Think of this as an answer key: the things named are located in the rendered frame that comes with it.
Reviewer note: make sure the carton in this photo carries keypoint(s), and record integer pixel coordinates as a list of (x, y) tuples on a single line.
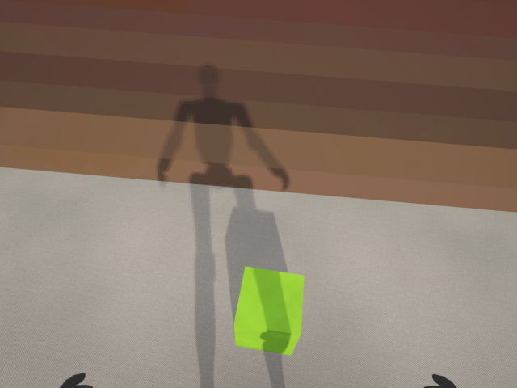
[(269, 311)]

